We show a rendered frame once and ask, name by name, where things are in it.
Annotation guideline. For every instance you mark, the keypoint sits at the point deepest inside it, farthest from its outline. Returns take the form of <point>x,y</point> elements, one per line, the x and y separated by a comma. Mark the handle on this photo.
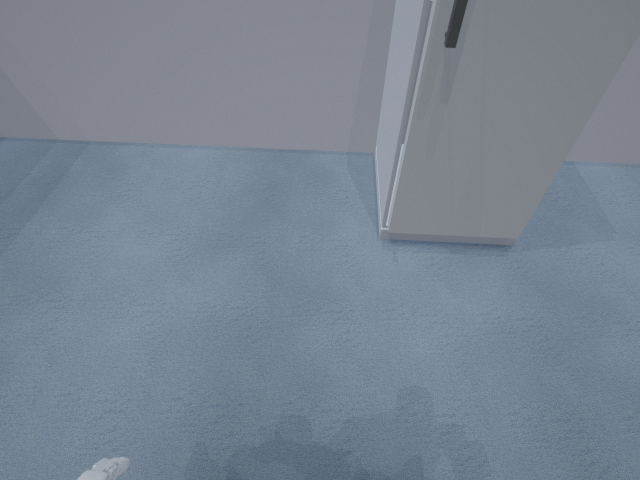
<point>457,15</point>

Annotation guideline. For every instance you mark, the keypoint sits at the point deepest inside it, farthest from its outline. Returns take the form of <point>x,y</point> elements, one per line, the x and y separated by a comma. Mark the fridge door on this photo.
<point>493,120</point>

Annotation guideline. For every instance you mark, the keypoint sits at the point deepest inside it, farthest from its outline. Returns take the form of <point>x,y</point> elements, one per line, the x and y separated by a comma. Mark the left robot hand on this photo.
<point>106,469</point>

